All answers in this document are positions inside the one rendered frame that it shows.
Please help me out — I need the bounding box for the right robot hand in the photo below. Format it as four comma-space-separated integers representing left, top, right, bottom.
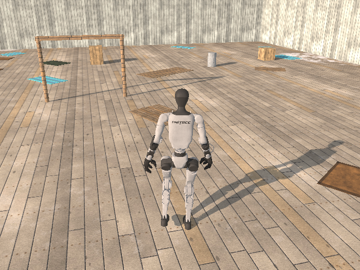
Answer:
200, 157, 213, 170

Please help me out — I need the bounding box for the robot left upper arm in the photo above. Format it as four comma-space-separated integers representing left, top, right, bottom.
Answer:
153, 112, 170, 144

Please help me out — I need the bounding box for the robot right upper arm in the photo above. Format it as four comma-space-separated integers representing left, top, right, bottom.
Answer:
193, 114, 207, 145

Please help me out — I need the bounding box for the robot left forearm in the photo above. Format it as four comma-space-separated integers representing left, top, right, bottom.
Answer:
146, 135, 159, 160

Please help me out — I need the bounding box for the left robot thigh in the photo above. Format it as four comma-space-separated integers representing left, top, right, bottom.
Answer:
161, 156, 172, 190

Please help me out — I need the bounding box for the left robot hand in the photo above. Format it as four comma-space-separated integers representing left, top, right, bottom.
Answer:
143, 158, 156, 173

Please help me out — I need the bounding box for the robot right forearm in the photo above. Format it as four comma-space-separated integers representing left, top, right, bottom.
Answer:
201, 136, 211, 159

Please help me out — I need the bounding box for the humanoid robot head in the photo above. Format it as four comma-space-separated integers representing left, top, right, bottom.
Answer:
172, 88, 191, 115

